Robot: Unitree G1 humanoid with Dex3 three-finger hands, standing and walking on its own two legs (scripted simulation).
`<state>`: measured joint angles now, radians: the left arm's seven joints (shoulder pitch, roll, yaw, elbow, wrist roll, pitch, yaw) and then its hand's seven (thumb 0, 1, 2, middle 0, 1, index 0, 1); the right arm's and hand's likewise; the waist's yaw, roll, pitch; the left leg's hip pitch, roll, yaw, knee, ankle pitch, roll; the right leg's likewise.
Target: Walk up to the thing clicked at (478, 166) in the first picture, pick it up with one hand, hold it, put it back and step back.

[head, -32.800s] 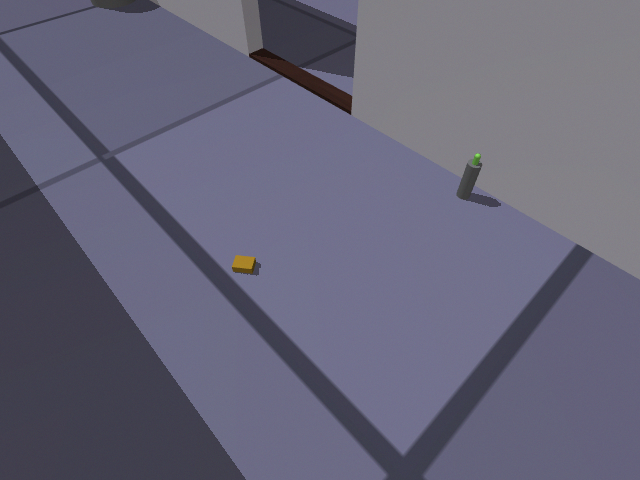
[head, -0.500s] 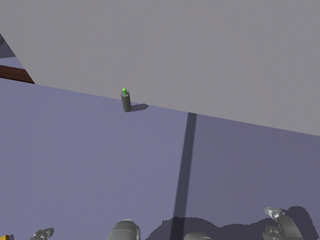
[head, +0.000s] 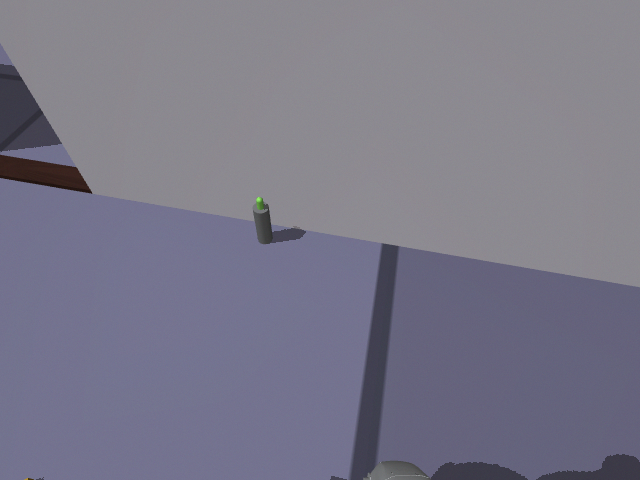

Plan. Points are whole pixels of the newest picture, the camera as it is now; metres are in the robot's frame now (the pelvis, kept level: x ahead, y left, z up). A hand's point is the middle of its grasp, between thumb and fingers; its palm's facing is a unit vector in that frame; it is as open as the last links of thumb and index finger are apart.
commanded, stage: step back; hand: left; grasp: from the side
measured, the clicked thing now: (262, 219) +1.04 +0.21 -0.65
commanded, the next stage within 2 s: stand in 0.54 s
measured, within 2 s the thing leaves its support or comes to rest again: neither
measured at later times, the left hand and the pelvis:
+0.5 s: hand out of the picture +0.13 +0.27 -0.16, palm faces +0.05 -0.94 -0.35, open 7.4 cm; pelvis +0.04 +0.00 -0.01, yaw +2 degrees
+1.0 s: hand out of the picture +0.12 +0.26 -0.14, palm faces +0.01 -0.94 -0.34, open 7.4 cm; pelvis +0.04 +0.00 +0.01, yaw +1 degrees
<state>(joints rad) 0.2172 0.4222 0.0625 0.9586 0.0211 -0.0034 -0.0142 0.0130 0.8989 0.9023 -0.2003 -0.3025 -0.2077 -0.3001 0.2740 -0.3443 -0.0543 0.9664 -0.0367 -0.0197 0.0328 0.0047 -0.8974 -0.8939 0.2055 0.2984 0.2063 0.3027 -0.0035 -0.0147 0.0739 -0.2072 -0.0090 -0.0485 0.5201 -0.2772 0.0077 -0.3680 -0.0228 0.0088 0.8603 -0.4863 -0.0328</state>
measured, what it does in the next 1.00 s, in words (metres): steps on the spot: right foot, then left foot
